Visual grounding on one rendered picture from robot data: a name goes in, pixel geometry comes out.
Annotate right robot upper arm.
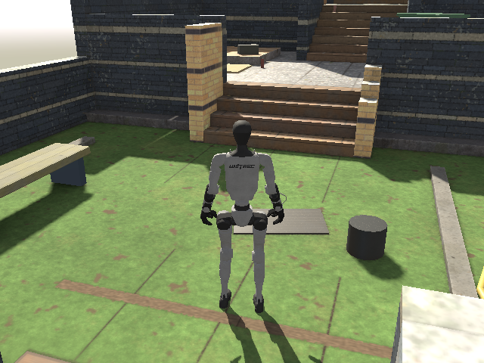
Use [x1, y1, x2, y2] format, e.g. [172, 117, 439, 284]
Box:
[258, 153, 277, 195]

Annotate left robot upper arm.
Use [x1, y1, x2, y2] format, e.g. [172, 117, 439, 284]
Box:
[207, 153, 226, 195]

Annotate right robot shin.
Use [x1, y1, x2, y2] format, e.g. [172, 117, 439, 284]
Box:
[253, 251, 265, 302]

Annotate robot left hand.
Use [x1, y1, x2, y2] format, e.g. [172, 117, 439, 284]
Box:
[200, 210, 217, 225]

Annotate robot left forearm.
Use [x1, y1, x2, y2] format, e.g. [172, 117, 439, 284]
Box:
[202, 184, 215, 213]

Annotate right robot foot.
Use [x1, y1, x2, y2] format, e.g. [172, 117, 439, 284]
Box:
[253, 294, 264, 313]

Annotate robot right hand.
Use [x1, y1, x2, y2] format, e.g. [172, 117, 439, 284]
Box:
[267, 209, 284, 225]

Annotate robot right forearm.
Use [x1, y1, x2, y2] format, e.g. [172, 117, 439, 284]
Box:
[269, 183, 283, 212]

